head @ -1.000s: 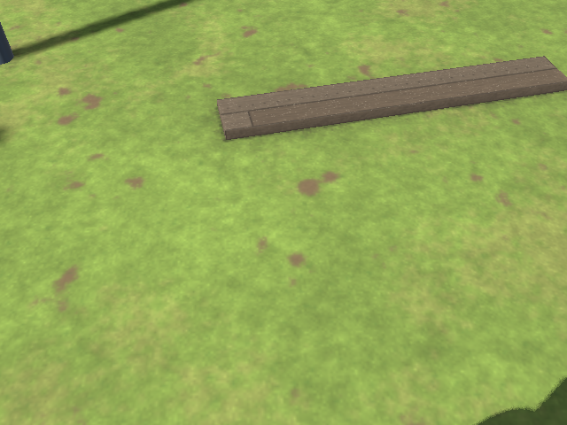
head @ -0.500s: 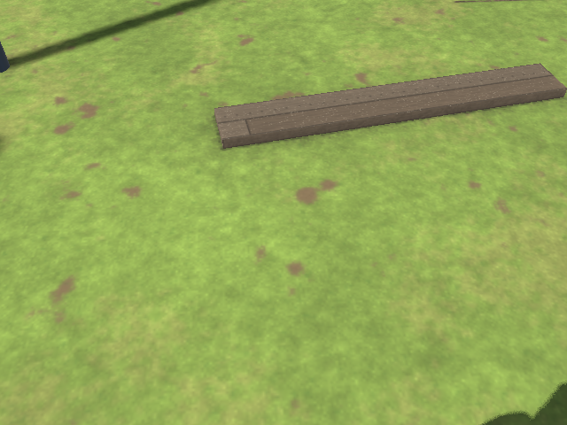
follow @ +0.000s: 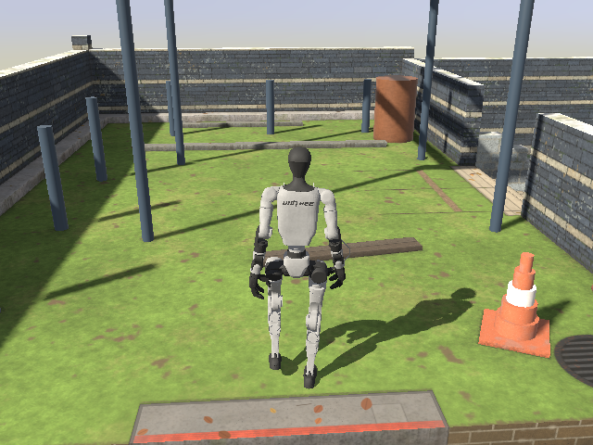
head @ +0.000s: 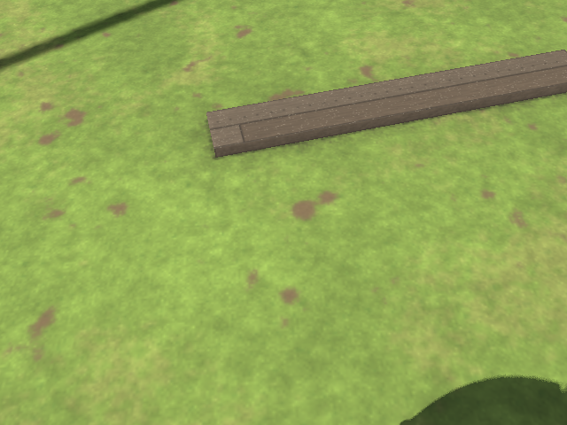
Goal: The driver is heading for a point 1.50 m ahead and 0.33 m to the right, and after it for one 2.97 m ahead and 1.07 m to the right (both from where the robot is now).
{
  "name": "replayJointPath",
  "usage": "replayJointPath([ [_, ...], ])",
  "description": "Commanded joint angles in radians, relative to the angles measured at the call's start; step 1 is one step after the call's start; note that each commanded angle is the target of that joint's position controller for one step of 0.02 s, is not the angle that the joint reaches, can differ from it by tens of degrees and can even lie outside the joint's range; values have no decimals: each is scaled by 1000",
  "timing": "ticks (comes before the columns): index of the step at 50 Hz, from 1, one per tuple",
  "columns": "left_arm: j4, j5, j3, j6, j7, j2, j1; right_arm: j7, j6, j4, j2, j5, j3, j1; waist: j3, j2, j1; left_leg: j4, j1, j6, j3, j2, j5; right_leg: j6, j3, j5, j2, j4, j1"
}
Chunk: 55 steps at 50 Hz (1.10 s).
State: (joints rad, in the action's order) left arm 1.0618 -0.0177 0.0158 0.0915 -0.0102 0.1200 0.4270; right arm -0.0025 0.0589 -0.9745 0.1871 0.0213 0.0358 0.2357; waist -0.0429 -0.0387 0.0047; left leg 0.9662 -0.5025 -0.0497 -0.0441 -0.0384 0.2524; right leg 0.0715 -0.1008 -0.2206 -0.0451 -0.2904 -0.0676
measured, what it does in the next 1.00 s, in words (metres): walks ahead: left foot, then right foot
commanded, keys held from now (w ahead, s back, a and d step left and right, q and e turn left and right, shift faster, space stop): no key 1.00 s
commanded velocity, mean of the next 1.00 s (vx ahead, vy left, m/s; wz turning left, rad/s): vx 0.04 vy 0.00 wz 0.00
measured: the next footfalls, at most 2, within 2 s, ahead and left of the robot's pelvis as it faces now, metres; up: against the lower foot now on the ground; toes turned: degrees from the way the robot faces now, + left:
left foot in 0.16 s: +0.19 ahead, +0.09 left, +0.00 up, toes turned +4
right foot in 0.40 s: +0.11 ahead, -0.11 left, +0.00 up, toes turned -2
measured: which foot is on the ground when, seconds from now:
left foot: up 0.00-0.14, down 0.16-1.00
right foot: down 0.00-0.20, up 0.22-0.38, down 0.40-1.00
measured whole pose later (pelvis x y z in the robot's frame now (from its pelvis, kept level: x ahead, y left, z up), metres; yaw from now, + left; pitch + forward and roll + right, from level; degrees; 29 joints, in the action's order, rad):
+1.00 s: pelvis +0.13 -0.02 +0.00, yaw +0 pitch -2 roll +0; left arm 1.13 -0.01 -0.01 0.03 -0.05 0.10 0.37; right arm 0.04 0.02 -1.16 0.11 0.00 0.00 0.31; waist -0.03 0.00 -0.01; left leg 0.38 -0.17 -0.02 -0.08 0.00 0.18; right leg 0.04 -0.04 -0.29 -0.02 -0.36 -0.05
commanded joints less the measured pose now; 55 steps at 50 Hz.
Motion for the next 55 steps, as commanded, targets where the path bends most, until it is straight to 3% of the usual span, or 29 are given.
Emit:
replayJointPath([
  [1,-15,-4,1,7,-11,107,48,3,-18,4,-14,-5,-7,77,-38,150,-34,-192,71,7,-35,21,-58,86,50,844,220,15,-60],
  [5,6,-1,-3,-4,-16,108,85,14,-18,-2,3,-8,-7,49,-13,167,-11,-324,171,-15,-47,38,-102,91,78,815,244,-61,-34],
  [7,4,4,-3,-10,-20,110,50,21,-8,-25,7,-5,-3,92,-10,128,-44,-448,265,-33,-46,45,-154,74,92,756,240,-141,-42],
  [8,11,5,-3,-11,-20,113,58,26,3,-38,28,1,3,132,10,79,-65,-540,353,-39,-6,16,-302,41,87,664,213,-212,-58],
  [9,3,7,-2,-12,-26,115,88,31,16,-50,99,8,20,203,83,15,-64,-510,487,-57,99,-104,-638,8,67,424,172,-316,-113],
  [10,26,36,-17,-29,-30,33,209,35,16,-58,119,9,20,240,181,-116,-30,-492,588,-206,266,-288,-951,-24,31,-55,77,-477,-178],
  [11,37,38,-12,-56,-35,39,182,34,7,-59,63,-14,5,231,204,-152,-59,-581,520,-292,380,-355,-843,-32,49,-387,27,-567,-195],
  [12,18,18,-3,-68,-35,61,109,35,1,-53,48,-15,-2,180,109,-104,-43,-643,427,-282,366,-329,-639,-34,89,-458,38,-603,-231],
  [13,12,2,-2,-74,-29,53,60,39,-6,-43,46,-9,-5,121,63,-61,-28,-684,357,-250,332,-291,-470,-37,106,-428,49,-599,-233],
  [14,14,-1,-3,-80,-25,40,44,47,-12,-39,36,-4,-11,84,23,-37,-2,-717,285,-212,279,-256,-381,-42,114,-376,66,-547,-208],
  [17,51,4,-14,-92,-28,4,95,50,-23,-45,30,-6,-15,39,28,-45,39,-732,240,-126,168,-157,-216,-57,79,-206,54,-320,-92],
  [19,74,2,-14,-98,-30,13,121,44,-29,-55,51,-18,-8,42,33,-18,50,-712,200,-86,135,-128,-50,-51,63,-21,52,-157,-2],
  [21,42,-16,-13,-92,-30,54,67,36,-37,-63,46,-26,-2,65,-25,-2,17,-728,130,-17,134,-88,167,-40,161,-2,140,-50,-4],
  [22,41,-3,-10,-88,-30,79,35,33,-47,-68,13,-32,-5,77,-103,85,-6,-724,197,-1,90,-41,101,-24,180,-122,146,-32,-173],
  [24,39,6,-16,-71,-31,58,-3,31,-45,-96,-9,-15,-11,118,-105,108,-26,-658,339,-4,81,-45,-67,-28,188,-101,154,15,-243],
  [26,39,8,-15,-59,-36,58,-2,31,-38,-111,13,-10,-7,140,-64,80,-27,-643,371,-11,86,-57,-147,-26,179,-7,151,12,-187],
  [29,43,9,-14,-53,-36,58,12,33,-29,-123,7,-15,-10,138,-39,58,-20,-644,366,-10,84,-61,-177,-19,172,61,152,4,-127],
  [55,75,10,-23,-54,-41,44,56,46,-42,-190,-15,-18,-26,158,-55,50,-15,-618,375,12,70,-69,-229,-12,158,190,152,6,-88],
])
